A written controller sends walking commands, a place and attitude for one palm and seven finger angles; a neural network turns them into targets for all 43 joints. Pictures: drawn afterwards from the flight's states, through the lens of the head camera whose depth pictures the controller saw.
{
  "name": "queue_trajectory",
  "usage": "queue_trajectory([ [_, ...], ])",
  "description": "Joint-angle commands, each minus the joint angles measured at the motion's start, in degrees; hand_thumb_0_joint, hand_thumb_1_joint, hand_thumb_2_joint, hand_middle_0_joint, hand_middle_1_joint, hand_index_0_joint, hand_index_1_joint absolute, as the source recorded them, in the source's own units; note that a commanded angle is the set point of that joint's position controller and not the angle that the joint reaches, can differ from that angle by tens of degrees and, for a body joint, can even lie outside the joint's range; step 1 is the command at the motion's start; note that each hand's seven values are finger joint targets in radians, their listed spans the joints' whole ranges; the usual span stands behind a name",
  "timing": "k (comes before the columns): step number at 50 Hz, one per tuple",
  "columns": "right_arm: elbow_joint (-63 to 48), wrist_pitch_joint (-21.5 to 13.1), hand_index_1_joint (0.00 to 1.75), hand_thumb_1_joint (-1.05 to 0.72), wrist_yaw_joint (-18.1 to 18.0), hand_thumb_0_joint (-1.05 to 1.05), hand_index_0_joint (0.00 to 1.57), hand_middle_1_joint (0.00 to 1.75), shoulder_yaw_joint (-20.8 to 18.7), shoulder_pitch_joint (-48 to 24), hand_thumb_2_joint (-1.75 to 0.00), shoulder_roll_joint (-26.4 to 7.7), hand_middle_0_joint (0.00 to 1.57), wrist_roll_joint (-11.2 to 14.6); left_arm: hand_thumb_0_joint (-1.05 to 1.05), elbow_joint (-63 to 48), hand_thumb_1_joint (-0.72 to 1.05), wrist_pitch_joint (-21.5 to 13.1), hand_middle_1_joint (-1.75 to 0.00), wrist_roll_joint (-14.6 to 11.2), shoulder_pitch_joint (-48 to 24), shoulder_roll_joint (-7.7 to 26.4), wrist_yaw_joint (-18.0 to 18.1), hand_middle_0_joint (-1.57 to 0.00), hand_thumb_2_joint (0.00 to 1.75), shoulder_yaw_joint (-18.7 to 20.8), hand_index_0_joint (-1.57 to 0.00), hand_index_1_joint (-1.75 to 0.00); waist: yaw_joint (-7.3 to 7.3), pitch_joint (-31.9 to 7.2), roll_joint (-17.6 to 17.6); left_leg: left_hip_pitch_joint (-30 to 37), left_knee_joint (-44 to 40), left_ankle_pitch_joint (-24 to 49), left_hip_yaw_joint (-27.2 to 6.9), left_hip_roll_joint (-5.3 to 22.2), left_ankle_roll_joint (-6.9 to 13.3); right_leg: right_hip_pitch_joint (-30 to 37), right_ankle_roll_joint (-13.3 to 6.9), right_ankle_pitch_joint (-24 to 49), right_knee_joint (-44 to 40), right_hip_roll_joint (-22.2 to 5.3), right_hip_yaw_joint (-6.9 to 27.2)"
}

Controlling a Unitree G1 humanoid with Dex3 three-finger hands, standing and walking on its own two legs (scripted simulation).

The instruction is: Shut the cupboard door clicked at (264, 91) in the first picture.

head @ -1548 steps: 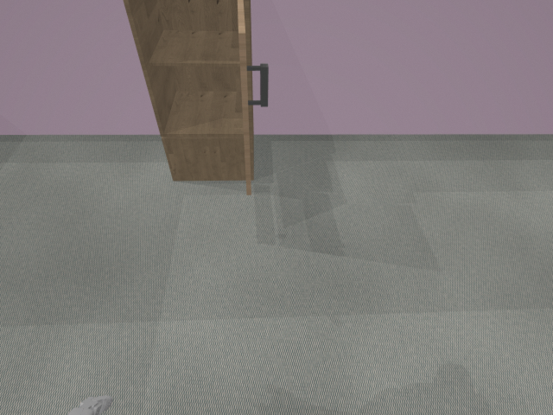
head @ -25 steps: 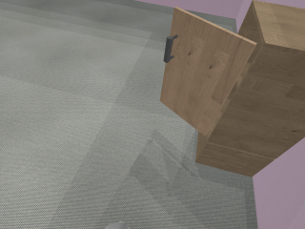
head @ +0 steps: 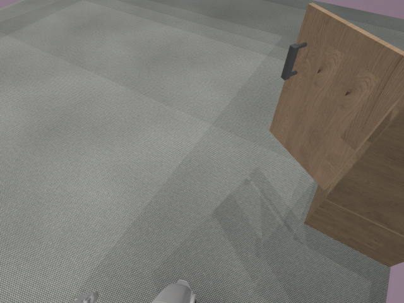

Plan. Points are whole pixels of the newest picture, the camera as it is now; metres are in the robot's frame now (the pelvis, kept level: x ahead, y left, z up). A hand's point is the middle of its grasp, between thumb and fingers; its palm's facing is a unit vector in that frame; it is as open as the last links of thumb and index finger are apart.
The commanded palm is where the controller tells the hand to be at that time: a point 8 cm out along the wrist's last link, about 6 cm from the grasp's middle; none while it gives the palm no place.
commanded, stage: walk to a spot facing it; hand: left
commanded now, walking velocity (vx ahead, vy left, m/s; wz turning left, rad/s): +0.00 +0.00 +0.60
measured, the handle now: (294, 61) +0.88 -0.30 -0.03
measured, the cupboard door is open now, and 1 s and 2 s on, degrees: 59 59 59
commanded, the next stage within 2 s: turn to face it in 1.56 s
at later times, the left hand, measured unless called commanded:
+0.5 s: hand out of the picture +0.01 +0.23 -0.16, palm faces +0.35 -0.91 -0.23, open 7.4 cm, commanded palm none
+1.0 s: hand out of the picture +0.02 +0.14 -0.15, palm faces +0.68 -0.71 -0.18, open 7.4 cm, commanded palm none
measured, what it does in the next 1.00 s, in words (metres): walks ahead, turning left: left foot, then right foot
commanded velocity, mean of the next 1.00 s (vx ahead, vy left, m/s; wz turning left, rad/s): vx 0.23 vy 0.00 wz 0.60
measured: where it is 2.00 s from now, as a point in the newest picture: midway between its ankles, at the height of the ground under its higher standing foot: (128, 263)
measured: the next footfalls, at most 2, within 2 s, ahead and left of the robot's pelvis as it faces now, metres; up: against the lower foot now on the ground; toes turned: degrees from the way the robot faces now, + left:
left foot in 0.30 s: +0.01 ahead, +0.14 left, +0.00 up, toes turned +18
right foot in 0.64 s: +0.18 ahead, -0.08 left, +0.00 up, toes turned +20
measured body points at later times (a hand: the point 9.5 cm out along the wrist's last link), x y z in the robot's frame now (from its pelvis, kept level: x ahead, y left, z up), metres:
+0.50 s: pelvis +0.01 +0.01 +0.00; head +0.05 +0.03 +0.45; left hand -0.01 +0.28 -0.14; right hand +0.18 -0.20 -0.13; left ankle -0.02 +0.12 -0.73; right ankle +0.06 -0.13 -0.68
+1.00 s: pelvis +0.14 +0.02 +0.01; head +0.17 +0.04 +0.46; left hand -0.01 +0.18 -0.14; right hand +0.35 -0.13 -0.14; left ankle +0.11 +0.16 -0.66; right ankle +0.14 -0.09 -0.73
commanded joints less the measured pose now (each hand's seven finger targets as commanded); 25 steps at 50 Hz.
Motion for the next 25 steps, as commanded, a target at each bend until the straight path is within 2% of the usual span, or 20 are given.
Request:
queue_trajectory([
  [1, -4.1, -1.2, 0.3, -0.9, 1.1, 0.0, 0.2, 0.3, -0.7, 2.3, -0.9, -3.8, 0.2, -0.1, 0.0, -6.3, 0.9, -3.0, -0.3, -0.4, -7.0, 6.8, 1.0, -0.2, 0.9, 1.4, -0.2, -0.3, -3.17, 1.5, -10.5, -3.1, 26.5, -2.0, 3.9, 6.1, -1.3, -2.5, -7.3, 7.9, -13.3, -16.6, 8.5],
  [2, -4.6, -1.5, 0.3, -0.9, 1.4, 0.0, 0.2, 0.3, -0.5, 2.5, -0.9, -3.8, 0.2, 0.4, 0.0, -5.6, 0.9, -3.2, -0.3, -0.3, -6.1, 6.8, 1.0, -0.2, 0.9, 1.3, -0.2, -0.3, -3.04, 0.2, -12.2, -3.3, 23.5, -2.4, 5.2, 6.8, -1.8, 2.1, -7.2, 18.2, -10.1, -16.6, 4.3],
  [3, -5.4, -1.7, 0.3, -0.9, 1.5, 0.0, 0.2, 0.3, 0.0, 0.7, -0.9, -3.2, 0.2, 0.6, 0.0, -4.7, 0.9, -3.4, -0.3, -0.3, -3.0, 7.3, 1.0, -0.2, 0.9, 1.3, -0.2, -0.3, -1.46, -0.2, -11.9, -2.7, 19.4, -2.9, 6.9, 6.8, -2.1, 5.6, -7.0, 26.0, -8.0, -16.4, 1.8],
  [4, -5.9, -1.8, 0.3, -0.9, 1.5, 0.0, 0.2, 0.3, 0.4, -1.2, -0.9, -2.7, 0.2, 0.8, 0.0, -3.8, 0.9, -3.5, -0.3, -0.3, -0.1, 8.0, 1.0, -0.2, 0.9, 1.7, -0.2, -0.3, -0.12, -1.7, -12.1, -2.0, 14.4, -3.8, 8.2, 6.9, -2.1, 9.5, -6.9, 31.3, -5.9, -16.6, 0.8],
  [6, -6.9, -2.0, 0.3, -0.9, 1.5, 0.0, 0.2, 0.3, 1.2, -4.9, -0.9, -1.6, 0.2, 0.8, 0.0, -2.3, 0.9, -3.3, -0.3, -0.3, 5.2, 9.7, 0.9, -0.2, 0.9, 2.2, -0.2, -0.3, 2.73, -3.0, -12.8, 0.5, 5.3, -5.2, 11.3, 6.6, -1.9, 14.0, -6.3, 38.3, -2.9, -17.2, -0.9],
  [8, -7.3, -2.2, 0.3, -0.9, 1.7, 0.0, 0.2, 0.3, 1.7, -7.1, -0.9, -1.1, 0.2, 0.9, 0.0, -1.2, 0.9, -3.0, -0.3, 0.0, 8.2, 11.1, 0.7, -0.2, 0.9, 2.7, -0.2, -0.3, 4.38, -2.5, -14.3, 3.0, -0.9, -6.0, 13.2, 6.1, -1.3, 15.2, -5.8, 42.0, -1.1, -18.0, -1.3],
  [9, -7.4, -2.2, 0.3, -0.9, 1.6, 0.0, 0.2, 0.3, 1.8, -7.2, -0.9, -1.1, 0.2, 0.9, 0.0, -0.9, 0.9, -3.0, -0.3, 0.0, 9.1, 11.4, 0.6, -0.2, 0.9, 2.9, -0.2, -0.3, 4.75, -2.8, -14.9, 4.5, -2.8, -5.9, 13.8, 5.8, -1.0, 15.4, -5.6, 43.3, -0.4, -18.4, -1.4],
  [10, -7.3, -2.4, 0.3, -0.9, 1.5, 0.0, 0.2, 0.3, 1.9, -6.8, -0.9, -1.2, 0.2, 1.0, 0.0, -0.8, 0.9, -3.0, -0.3, 0.0, 9.2, 11.6, 0.6, -0.2, 0.9, 3.0, -0.2, -0.3, 4.47, -3.3, -15.6, 6.2, -5.3, -5.2, 14.1, 5.8, -0.6, 15.4, -5.2, 44.0, 0.6, -18.7, -1.8],
  [12, -6.5, -2.7, 0.3, -0.9, 1.4, 0.0, 0.2, 0.3, 1.5, -3.4, -0.9, -2.6, 0.2, 1.0, 0.0, -1.0, 0.9, -3.0, -0.3, -0.3, 7.9, 11.6, 0.3, -0.2, 0.9, 3.0, -0.2, -0.3, 2.33, -5.2, -15.7, 13.6, -13.8, 0.8, 14.4, 5.3, 0.1, 13.1, -2.8, 43.0, 5.5, -17.9, -4.5],
  [13, -5.2, -3.1, 0.3, -0.9, 1.3, 0.0, 0.2, 0.3, 1.0, 0.5, -0.9, -4.5, 0.2, 0.7, 0.0, -1.4, 0.9, -2.9, -0.3, -0.7, 7.0, 11.0, 0.3, -0.2, 0.9, 3.0, -0.2, -0.3, -0.13, -7.6, -11.1, 22.8, -20.3, 10.4, 12.7, 6.5, 0.9, 8.2, -0.7, 38.9, 12.5, -17.4, -6.4],
  [14, -4.5, -3.8, 0.3, -0.9, 0.9, 0.0, 0.2, 0.3, -0.2, 4.1, -0.9, -9.7, 0.2, 0.1, 0.0, -3.0, 0.9, -2.8, -0.3, -1.0, 7.7, 8.1, 0.0, -0.2, 0.9, 2.5, -0.2, -0.3, -1.81, -12.1, 2.6, 35.5, -22.0, 26.7, -0.9, 17.6, 5.6, -4.9, 3.0, 18.3, 23.2, -12.2, -9.4],
  [15, -3.1, -3.8, 0.3, -0.9, 0.2, 0.0, 0.2, 0.3, -1.5, 9.1, -0.9, -14.6, 0.2, 0.3, 0.0, -5.6, 0.9, -2.8, -0.3, -1.1, 4.4, 4.1, -0.3, -0.2, 0.9, 0.8, -0.2, -0.3, -4.63, -13.6, 16.3, 43.0, -21.4, 49.3, -16.7, 29.8, 14.2, -19.7, 5.2, -20.4, 34.3, -5.8, -7.0],
  [16, -1.4, -3.4, 0.3, -0.9, 0.0, 0.0, 0.2, 0.3, -1.1, 12.1, -0.9, -13.8, 0.2, 0.4, 0.0, -6.8, 0.9, -2.2, -0.3, -0.5, 0.3, 5.7, -0.1, -0.2, 0.9, 0.8, -0.2, -0.3, -5.66, -12.8, 9.9, 42.1, -21.3, 42.1, -13.7, 30.5, 16.4, -21.7, 4.0, -21.0, 37.1, -6.7, -1.5],
  [17, -1.7, -3.7, 0.3, -0.9, -0.5, 0.0, 0.2, 0.3, -0.4, 11.4, -0.9, -12.2, 0.2, 0.2, 0.0, -6.8, 0.9, -1.9, -0.3, -0.4, -2.6, 5.7, 0.1, -0.2, 0.9, 0.9, -0.2, -0.3, -5.75, -10.9, 9.8, 37.6, -23.6, 28.1, -12.9, 27.6, 15.0, -21.8, 3.8, -17.9, 36.8, -7.5, -0.2],
  [18, -2.7, -4.0, 0.3, -0.9, -1.0, 0.0, 0.2, 0.3, -0.2, 8.4, -0.9, -11.1, 0.2, 0.0, 0.0, -6.4, 0.9, -2.2, -0.3, -0.4, -4.1, 5.4, -0.5, -0.2, 0.9, 1.3, -0.2, -0.3, -5.09, -7.2, 10.0, 33.2, -25.3, 18.6, -13.9, 25.5, 14.1, -22.6, 4.0, -14.5, 36.8, -7.2, 0.3],
  [19, -3.6, -4.2, 0.3, -0.9, -1.1, 0.0, 0.2, 0.3, 0.1, 5.3, -0.9, -10.1, 0.2, -0.1, 0.0, -5.9, 0.9, -2.2, -0.3, -0.4, -4.3, 5.3, -1.1, -0.2, 0.9, 1.5, -0.2, -0.3, -3.8, -4.1, 9.4, 29.2, -26.9, 11.7, -12.3, 23.4, 12.7, -22.2, 4.1, -10.7, 36.1, -7.0, 0.9],
  [20, -4.1, -4.4, 0.3, -0.9, -1.0, 0.0, 0.2, 0.3, 0.4, 3.0, -0.9, -9.7, 0.2, -0.2, 0.0, -5.4, 0.9, -2.2, -0.3, -0.4, -3.4, 5.2, -1.6, -0.2, 0.9, 1.6, -0.2, -0.3, -2.39, -1.9, 9.3, 26.3, -28.4, 6.0, -11.0, 21.5, 11.7, -21.1, 4.1, -8.4, 34.4, -6.6, 0.3],
  [21, -4.2, -4.6, 0.3, -0.9, -0.9, 0.0, 0.2, 0.3, 0.5, 1.9, -0.9, -9.6, 0.2, -0.1, 0.0, -4.9, 0.9, -2.3, -0.3, -0.4, -2.4, 4.8, -2.1, -0.2, 0.9, 1.6, -0.2, -0.3, -1.55, -1.4, 8.5, 25.2, -29.2, 2.5, -10.2, 20.2, 11.3, -20.2, 4.3, -7.4, 31.4, -5.9, -0.4],
  [25, -4.4, -4.9, 0.3, -0.9, -0.6, 0.0, 0.2, 0.3, 0.2, 1.1, -0.9, -10.2, 0.2, -0.3, 0.0, -4.7, 0.9, -2.5, -0.3, -0.3, -2.5, 4.3, -3.0, -0.2, 0.9, 1.5, -0.2, -0.3, -0.7, 0.7, 8.6, 18.2, -31.7, -8.5, -9.8, 17.4, 10.8, -13.7, 4.5, -4.5, 19.4, -3.9, -2.6],
])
